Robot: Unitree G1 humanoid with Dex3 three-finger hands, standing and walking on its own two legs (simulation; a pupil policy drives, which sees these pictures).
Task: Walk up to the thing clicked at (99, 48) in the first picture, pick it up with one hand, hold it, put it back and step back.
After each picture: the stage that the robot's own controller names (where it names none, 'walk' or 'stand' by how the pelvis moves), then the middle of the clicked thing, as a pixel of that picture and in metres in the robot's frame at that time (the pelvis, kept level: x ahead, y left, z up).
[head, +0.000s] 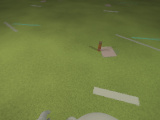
stand; (99, 46) +1.60 -0.19 -0.66
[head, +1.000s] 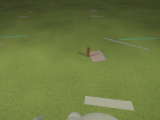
walk; (88, 51) +1.48 +0.16 -0.63
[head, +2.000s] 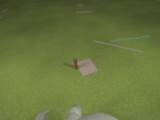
walk; (75, 63) +0.97 +0.32 -0.65
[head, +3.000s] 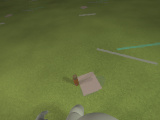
walk; (75, 80) +0.65 +0.28 -0.65
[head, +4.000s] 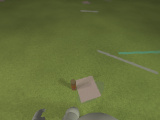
stand; (73, 85) +0.51 +0.21 -0.63
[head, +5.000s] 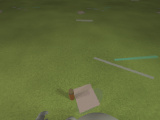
stand; (71, 94) +0.45 +0.22 -0.65
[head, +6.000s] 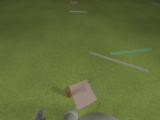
stand; (68, 92) +0.40 +0.24 -0.64
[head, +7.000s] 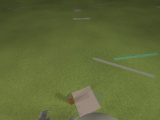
stand; (70, 99) +0.37 +0.24 -0.66
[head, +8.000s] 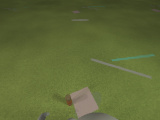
stand; (68, 100) +0.37 +0.24 -0.66
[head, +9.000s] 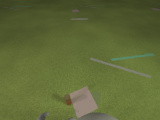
stand; (68, 100) +0.36 +0.25 -0.66
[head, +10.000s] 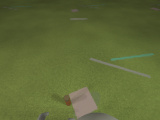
stand; (67, 100) +0.35 +0.26 -0.66
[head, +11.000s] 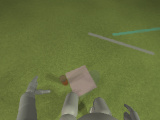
go down; (64, 80) +0.39 +0.26 -0.51
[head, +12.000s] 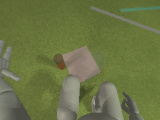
go down; (60, 63) +0.43 +0.30 -0.28
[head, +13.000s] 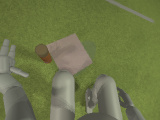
close in; (45, 55) +0.41 +0.33 -0.21
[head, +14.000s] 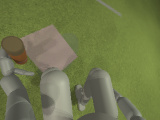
close; (18, 53) +0.39 +0.35 -0.15
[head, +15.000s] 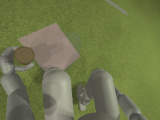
lift; (25, 57) +0.36 +0.33 -0.15
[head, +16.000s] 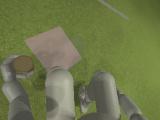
lift; (26, 66) +0.31 +0.33 -0.14
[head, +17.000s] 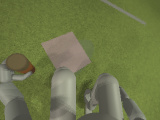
lift; (24, 66) +0.28 +0.38 -0.10
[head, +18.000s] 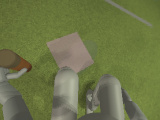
lift; (18, 63) +0.28 +0.42 -0.09
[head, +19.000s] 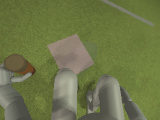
lift; (24, 67) +0.28 +0.39 -0.08
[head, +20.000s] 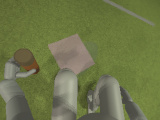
lift; (30, 64) +0.30 +0.38 -0.10
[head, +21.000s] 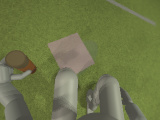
lift; (25, 65) +0.29 +0.39 -0.09
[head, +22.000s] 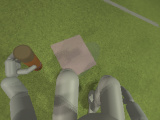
lift; (31, 60) +0.32 +0.38 -0.09
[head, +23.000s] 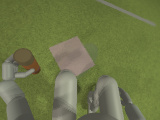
lift; (30, 64) +0.31 +0.38 -0.08
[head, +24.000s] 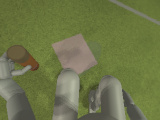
lift; (27, 60) +0.31 +0.40 -0.08
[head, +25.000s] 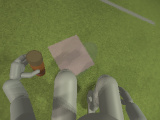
lift; (38, 65) +0.32 +0.34 -0.12
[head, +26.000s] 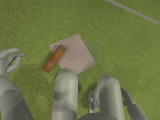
lift; (54, 58) +0.42 +0.29 -0.27
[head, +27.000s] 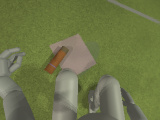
lift; (57, 59) +0.41 +0.27 -0.28
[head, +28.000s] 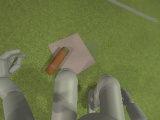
lift; (57, 60) +0.41 +0.26 -0.27
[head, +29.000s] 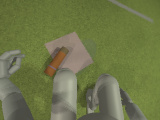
lift; (57, 61) +0.40 +0.25 -0.27
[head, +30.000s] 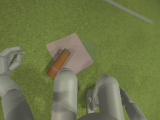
lift; (59, 62) +0.39 +0.23 -0.26
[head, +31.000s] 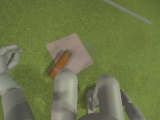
lift; (60, 63) +0.39 +0.22 -0.26
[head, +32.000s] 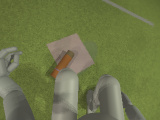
lift; (63, 64) +0.39 +0.20 -0.26
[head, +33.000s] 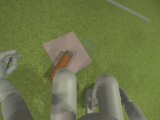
lift; (61, 65) +0.38 +0.19 -0.26
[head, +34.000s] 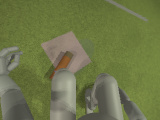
stand; (62, 66) +0.37 +0.18 -0.26
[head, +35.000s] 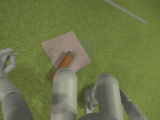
lift; (63, 66) +0.37 +0.17 -0.25
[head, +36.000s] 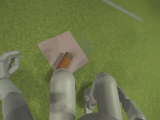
lift; (62, 67) +0.36 +0.17 -0.25
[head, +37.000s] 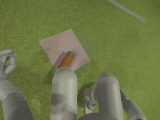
lift; (63, 66) +0.36 +0.16 -0.25
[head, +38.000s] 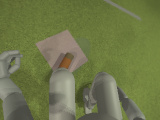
lift; (63, 68) +0.36 +0.15 -0.25
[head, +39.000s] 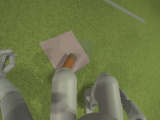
lift; (66, 68) +0.36 +0.14 -0.25
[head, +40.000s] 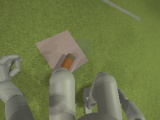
lift; (64, 68) +0.36 +0.14 -0.25
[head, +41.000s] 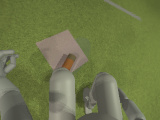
lift; (65, 68) +0.36 +0.14 -0.25
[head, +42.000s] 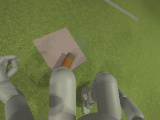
lift; (64, 68) +0.35 +0.13 -0.24
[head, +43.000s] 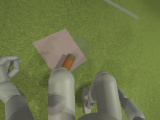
lift; (65, 69) +0.35 +0.13 -0.24
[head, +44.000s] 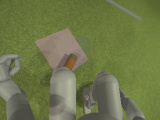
lift; (66, 69) +0.35 +0.12 -0.24
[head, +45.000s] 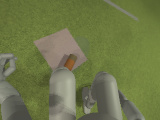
lift; (66, 69) +0.35 +0.12 -0.24
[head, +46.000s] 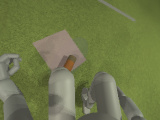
lift; (66, 70) +0.35 +0.12 -0.24
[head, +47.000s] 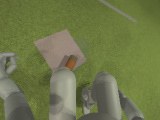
lift; (67, 70) +0.35 +0.11 -0.24
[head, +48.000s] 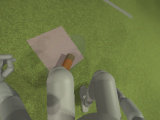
lift; (64, 69) +0.35 +0.11 -0.24
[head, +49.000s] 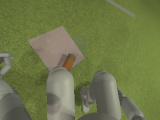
lift; (65, 69) +0.35 +0.11 -0.24
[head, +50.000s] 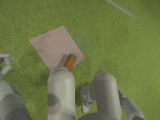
lift; (66, 69) +0.35 +0.10 -0.24
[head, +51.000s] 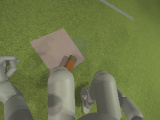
lift; (66, 70) +0.35 +0.10 -0.24
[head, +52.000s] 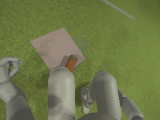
lift; (67, 70) +0.35 +0.10 -0.24
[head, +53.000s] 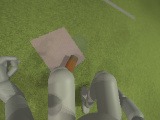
lift; (68, 70) +0.34 +0.09 -0.24
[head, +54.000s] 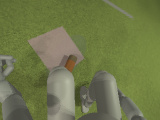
lift; (67, 70) +0.35 +0.09 -0.24
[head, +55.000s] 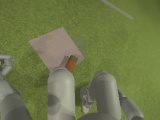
lift; (67, 71) +0.35 +0.09 -0.24
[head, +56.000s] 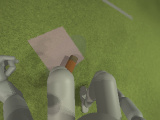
lift; (67, 71) +0.34 +0.09 -0.24
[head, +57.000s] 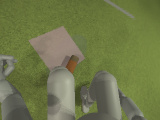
lift; (68, 71) +0.34 +0.08 -0.24
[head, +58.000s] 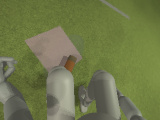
lift; (66, 71) +0.34 +0.08 -0.24
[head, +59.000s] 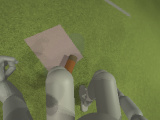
lift; (67, 70) +0.34 +0.08 -0.24
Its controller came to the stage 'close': yes
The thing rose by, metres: 0.12
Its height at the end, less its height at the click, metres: -0.09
